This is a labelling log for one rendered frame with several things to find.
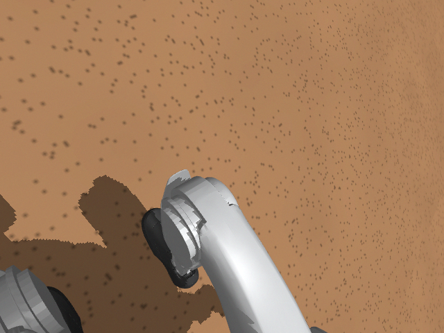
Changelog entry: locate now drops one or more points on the right robot foot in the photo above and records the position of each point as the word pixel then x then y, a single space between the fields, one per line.
pixel 152 229

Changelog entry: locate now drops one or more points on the left robot foot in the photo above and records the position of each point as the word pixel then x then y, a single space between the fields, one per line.
pixel 68 312

